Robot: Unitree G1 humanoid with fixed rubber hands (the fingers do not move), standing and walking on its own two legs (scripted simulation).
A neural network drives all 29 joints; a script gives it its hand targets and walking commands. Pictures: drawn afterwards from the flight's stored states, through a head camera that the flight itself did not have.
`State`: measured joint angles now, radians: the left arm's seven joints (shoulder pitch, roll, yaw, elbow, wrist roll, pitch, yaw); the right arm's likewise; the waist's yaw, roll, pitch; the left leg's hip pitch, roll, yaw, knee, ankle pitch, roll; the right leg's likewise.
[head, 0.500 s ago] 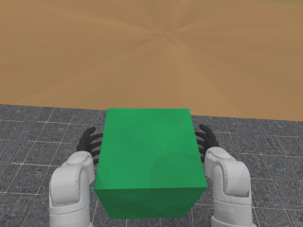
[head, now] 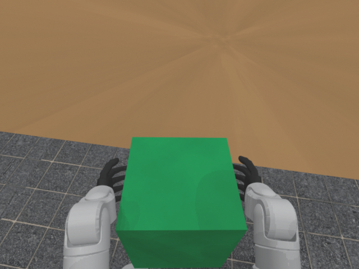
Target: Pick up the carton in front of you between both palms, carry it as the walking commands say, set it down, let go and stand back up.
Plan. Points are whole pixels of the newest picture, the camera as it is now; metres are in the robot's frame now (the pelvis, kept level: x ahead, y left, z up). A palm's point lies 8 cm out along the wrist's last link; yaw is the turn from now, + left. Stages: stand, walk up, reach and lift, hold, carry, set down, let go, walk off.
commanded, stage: carry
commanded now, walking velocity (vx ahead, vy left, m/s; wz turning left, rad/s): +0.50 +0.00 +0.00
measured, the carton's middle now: (178, 205) +0.26 +0.01 -0.02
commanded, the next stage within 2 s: none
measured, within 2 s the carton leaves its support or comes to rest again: neither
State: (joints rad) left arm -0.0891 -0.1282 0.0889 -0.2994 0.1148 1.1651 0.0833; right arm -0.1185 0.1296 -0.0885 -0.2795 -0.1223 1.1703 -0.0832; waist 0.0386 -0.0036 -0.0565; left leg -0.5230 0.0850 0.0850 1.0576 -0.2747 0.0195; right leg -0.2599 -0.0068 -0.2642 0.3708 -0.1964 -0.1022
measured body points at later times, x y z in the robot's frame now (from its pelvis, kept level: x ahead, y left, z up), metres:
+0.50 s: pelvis +0.35 +0.04 +0.00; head +0.38 +0.04 +0.45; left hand +0.65 +0.16 +0.06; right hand +0.61 -0.14 +0.07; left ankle +0.38 +0.10 -0.74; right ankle +0.27 -0.09 -0.65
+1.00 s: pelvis +0.70 -0.04 +0.00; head +0.74 -0.05 +0.45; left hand +1.00 +0.11 +0.10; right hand +1.00 -0.19 +0.10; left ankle +0.65 +0.10 -0.66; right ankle +0.71 -0.11 -0.74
